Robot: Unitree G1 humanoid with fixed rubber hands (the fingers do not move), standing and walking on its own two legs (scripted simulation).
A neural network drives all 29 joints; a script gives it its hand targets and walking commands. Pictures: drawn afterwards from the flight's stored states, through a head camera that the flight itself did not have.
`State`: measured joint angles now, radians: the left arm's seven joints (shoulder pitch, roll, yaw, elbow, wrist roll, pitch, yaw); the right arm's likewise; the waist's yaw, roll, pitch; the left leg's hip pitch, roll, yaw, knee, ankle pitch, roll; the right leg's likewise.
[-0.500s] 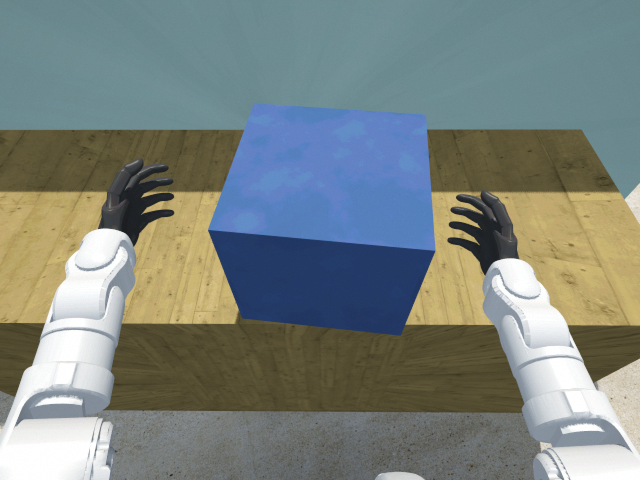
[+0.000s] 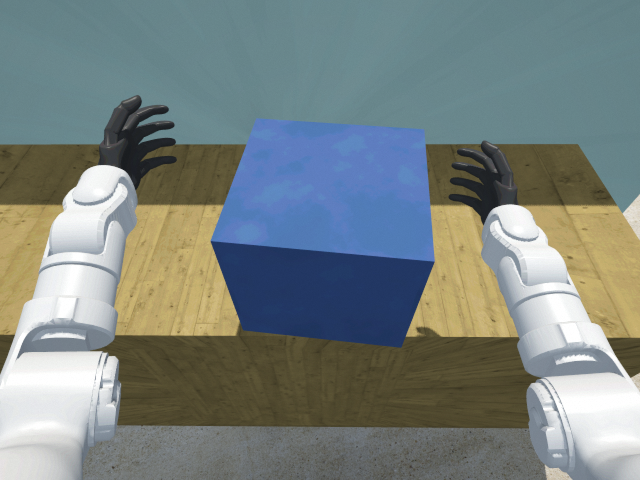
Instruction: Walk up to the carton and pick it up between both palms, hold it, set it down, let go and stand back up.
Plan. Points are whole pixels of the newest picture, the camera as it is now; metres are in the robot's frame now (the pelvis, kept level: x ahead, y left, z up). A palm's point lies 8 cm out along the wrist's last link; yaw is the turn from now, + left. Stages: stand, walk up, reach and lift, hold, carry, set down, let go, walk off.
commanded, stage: reach and lift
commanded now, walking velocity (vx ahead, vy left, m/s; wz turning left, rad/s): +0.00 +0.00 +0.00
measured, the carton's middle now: (329, 234) +0.47 +0.00 -0.02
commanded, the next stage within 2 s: none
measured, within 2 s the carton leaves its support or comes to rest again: neither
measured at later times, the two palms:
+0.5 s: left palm (156, 201) +0.43 +0.23 +0.11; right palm (492, 241) +0.39 -0.22 +0.05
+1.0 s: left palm (172, 234) +0.45 +0.24 +0.02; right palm (446, 245) +0.43 -0.18 -0.01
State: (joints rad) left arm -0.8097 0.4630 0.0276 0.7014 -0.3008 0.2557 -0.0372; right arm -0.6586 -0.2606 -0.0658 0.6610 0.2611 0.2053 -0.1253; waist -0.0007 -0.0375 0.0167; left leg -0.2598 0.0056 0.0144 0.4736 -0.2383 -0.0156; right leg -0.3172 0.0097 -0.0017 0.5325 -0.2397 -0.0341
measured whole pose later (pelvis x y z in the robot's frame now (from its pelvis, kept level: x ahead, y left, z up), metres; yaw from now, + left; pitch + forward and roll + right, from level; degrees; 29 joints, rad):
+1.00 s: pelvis +0.01 +0.03 -0.02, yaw +2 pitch +25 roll -3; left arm -0.84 0.30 -0.13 1.15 -0.30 -0.29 0.03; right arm -0.76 -0.26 -0.08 1.17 0.26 -0.30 -0.09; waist 0.00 0.05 -0.20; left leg -0.83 0.01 -0.05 0.70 -0.29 -0.02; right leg -0.78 0.02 -0.07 0.58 -0.22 -0.02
